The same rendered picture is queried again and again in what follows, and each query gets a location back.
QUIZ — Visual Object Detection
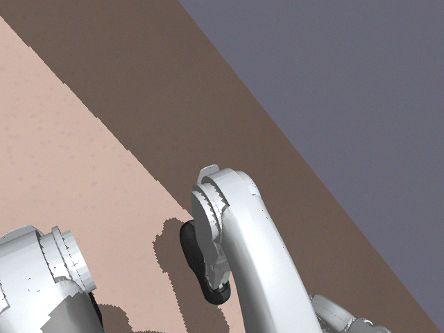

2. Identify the left robot foot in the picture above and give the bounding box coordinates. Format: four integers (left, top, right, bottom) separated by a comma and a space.
89, 292, 103, 328

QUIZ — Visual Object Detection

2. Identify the right robot foot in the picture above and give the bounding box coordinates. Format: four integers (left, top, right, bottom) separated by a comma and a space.
180, 220, 231, 305

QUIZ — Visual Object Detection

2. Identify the right robot arm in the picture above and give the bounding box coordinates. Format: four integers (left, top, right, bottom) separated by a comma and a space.
348, 318, 391, 333

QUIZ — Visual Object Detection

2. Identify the right robot hand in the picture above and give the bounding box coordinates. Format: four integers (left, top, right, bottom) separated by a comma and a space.
308, 294, 357, 333

